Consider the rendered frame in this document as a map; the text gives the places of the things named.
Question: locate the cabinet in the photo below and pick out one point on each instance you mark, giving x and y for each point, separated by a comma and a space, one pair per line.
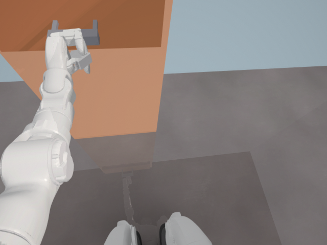
120, 96

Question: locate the robot left shin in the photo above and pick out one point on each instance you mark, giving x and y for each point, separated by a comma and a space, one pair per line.
122, 222

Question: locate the robot left hand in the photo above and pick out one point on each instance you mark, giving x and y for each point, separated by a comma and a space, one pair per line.
58, 56

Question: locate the left robot forearm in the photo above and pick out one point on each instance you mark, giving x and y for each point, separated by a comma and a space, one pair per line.
54, 117

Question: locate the handle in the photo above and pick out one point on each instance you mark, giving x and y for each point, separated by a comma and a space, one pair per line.
90, 36

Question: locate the left robot upper arm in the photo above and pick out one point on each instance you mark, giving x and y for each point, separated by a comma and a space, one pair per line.
32, 172

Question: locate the right robot thigh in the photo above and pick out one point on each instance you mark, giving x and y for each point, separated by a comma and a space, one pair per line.
181, 230

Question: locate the drawer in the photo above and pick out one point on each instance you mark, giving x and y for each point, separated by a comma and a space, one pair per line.
24, 24

